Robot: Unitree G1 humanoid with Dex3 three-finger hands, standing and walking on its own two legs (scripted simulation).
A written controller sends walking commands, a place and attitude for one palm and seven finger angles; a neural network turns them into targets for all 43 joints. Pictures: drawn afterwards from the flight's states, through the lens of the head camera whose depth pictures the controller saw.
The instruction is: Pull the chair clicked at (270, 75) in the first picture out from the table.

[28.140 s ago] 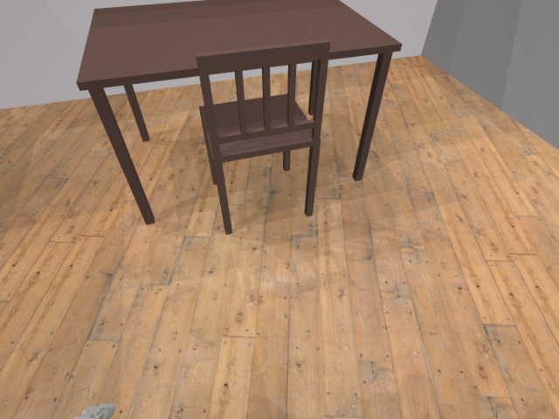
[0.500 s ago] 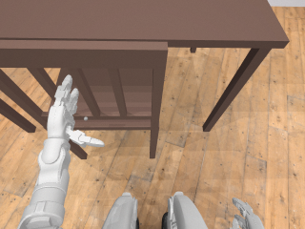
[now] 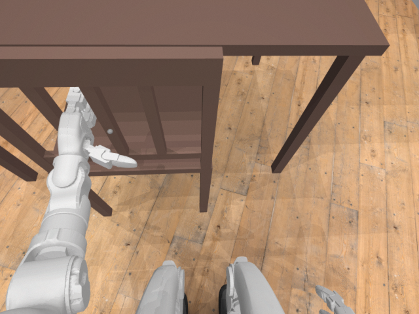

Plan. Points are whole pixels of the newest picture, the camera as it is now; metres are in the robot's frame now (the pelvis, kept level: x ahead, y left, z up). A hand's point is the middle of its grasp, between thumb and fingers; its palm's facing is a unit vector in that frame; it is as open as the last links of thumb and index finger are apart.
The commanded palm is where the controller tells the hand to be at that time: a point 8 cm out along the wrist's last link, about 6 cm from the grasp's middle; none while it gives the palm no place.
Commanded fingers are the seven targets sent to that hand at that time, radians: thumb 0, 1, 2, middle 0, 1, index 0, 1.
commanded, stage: push the fingers through the gap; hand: left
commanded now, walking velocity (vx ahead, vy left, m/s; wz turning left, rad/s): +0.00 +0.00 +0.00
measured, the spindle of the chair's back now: (109, 123) +0.48 +0.20 +0.02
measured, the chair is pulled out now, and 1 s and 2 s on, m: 0.00 0.00 0.02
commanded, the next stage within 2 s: hook a spindle and tug to test in 0.38 s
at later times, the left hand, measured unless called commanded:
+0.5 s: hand (111, 131) +0.45 +0.18 +0.04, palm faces +0.05 -1.00 -0.03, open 16.9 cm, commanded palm +0.42 +0.23 +0.03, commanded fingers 0.00 -0.50 0.30 -0.10 -0.19 -0.10 -0.19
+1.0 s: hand (117, 129) +0.45 +0.17 +0.03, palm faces +0.07 -1.00 -0.03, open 12.8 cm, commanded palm +0.42 +0.22 +0.03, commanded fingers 0.00 0.17 0.59 -0.50 -1.45 -0.50 -1.45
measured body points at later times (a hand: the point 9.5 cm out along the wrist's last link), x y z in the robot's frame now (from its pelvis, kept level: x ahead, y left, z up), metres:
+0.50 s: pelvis +0.00 +0.01 +0.00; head +0.13 +0.02 +0.44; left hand +0.44 +0.24 +0.04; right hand +0.09 -0.26 -0.11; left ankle +0.03 +0.09 -0.61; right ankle +0.05 -0.09 -0.61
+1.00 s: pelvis +0.01 +0.00 +0.01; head +0.14 +0.01 +0.44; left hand +0.44 +0.23 +0.04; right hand +0.09 -0.26 -0.12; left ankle +0.03 +0.09 -0.61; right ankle +0.05 -0.09 -0.61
